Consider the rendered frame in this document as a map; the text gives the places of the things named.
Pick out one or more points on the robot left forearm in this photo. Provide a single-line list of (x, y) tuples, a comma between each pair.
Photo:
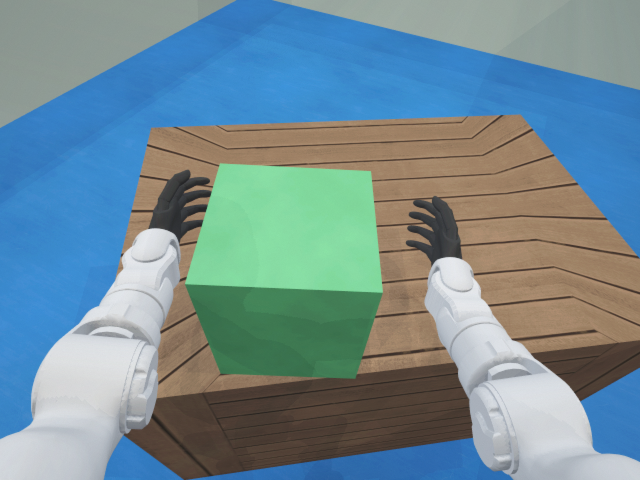
[(137, 304)]

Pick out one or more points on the pedestal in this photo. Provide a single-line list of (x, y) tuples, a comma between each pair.
[(555, 273)]

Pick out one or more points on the right robot upper arm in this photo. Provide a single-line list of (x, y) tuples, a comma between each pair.
[(532, 428)]

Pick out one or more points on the robot left hand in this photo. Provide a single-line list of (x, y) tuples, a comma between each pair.
[(170, 212)]

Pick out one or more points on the left robot upper arm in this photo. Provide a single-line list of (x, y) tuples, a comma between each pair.
[(94, 390)]

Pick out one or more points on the carton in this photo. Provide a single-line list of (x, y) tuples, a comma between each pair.
[(285, 277)]

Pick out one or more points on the robot right hand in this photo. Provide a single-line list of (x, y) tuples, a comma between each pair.
[(445, 240)]

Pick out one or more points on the robot right forearm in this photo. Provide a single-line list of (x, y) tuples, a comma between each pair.
[(474, 339)]

